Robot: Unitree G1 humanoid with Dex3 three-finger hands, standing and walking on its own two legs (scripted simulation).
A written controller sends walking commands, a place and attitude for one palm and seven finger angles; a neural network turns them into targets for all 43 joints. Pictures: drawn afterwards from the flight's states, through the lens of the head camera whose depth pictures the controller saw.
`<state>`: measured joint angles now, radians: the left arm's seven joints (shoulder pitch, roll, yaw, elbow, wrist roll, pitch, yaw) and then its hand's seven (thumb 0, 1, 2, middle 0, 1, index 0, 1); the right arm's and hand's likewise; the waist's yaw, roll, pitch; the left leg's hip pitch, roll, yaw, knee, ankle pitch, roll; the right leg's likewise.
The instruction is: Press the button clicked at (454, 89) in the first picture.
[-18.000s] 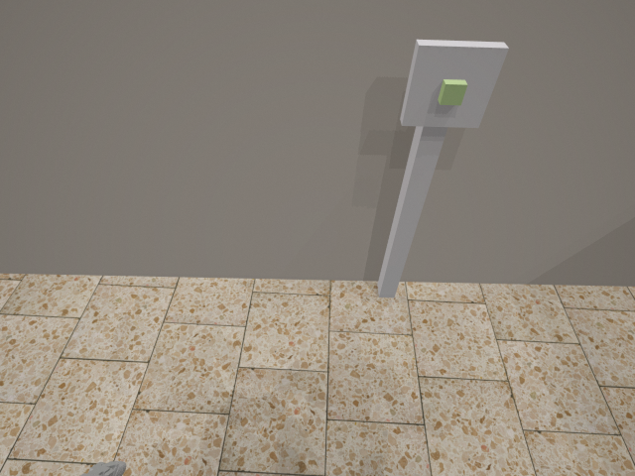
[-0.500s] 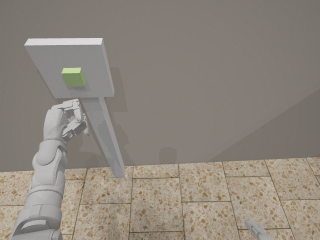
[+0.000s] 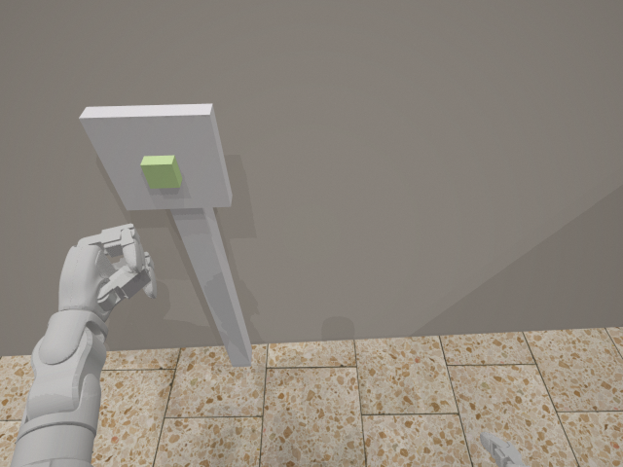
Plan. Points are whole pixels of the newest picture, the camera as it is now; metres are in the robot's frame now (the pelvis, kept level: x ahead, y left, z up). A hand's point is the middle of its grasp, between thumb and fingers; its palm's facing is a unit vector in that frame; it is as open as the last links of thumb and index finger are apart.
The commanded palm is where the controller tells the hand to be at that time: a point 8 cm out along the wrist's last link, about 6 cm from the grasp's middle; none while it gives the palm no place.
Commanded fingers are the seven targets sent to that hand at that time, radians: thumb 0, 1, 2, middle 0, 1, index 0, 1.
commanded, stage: draw the hand back to the body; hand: left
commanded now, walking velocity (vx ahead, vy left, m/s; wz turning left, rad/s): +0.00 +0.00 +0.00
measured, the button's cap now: (162, 170) +0.52 +0.25 +0.11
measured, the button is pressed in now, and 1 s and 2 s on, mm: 0 0 0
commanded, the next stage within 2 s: step back with the hand held close in 1.12 s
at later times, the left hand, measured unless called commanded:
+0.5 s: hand (82, 318) +0.24 +0.24 +0.15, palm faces +0.35 -0.89 -0.28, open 3.1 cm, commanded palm +0.19 +0.28 +0.17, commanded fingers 0.00 0.90 0.90 -1.30 -1.50 -1.30 -1.50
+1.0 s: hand (23, 357) +0.18 +0.25 +0.18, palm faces +0.42 -0.83 -0.38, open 3.1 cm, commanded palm +0.13 +0.28 +0.20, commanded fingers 0.00 0.90 0.90 -1.30 -1.50 -1.30 -1.50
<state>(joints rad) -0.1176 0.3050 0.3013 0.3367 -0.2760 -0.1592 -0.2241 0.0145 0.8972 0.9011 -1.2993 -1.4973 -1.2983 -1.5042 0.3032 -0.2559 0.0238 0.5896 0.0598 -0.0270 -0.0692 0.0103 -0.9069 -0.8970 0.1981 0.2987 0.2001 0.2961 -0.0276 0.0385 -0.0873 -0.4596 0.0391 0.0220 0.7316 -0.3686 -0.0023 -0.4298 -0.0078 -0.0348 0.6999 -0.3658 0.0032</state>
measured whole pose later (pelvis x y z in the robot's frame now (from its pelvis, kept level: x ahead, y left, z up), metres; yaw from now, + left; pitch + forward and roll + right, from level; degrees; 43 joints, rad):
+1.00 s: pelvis +0.01 +0.00 +0.03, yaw +0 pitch -5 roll -1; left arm 0.54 0.31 0.28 -0.48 -0.05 -0.07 0.10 0.01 0.89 0.90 -1.30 -1.50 -1.30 -1.50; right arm 0.20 -0.22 0.02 0.62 -0.01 -0.11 -0.08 0.01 -0.91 -0.90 0.20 0.30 0.20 0.30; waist 0.07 0.06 0.00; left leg -0.10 0.02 0.03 0.44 -0.26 0.00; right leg -0.06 -0.02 -0.04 0.40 -0.25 0.01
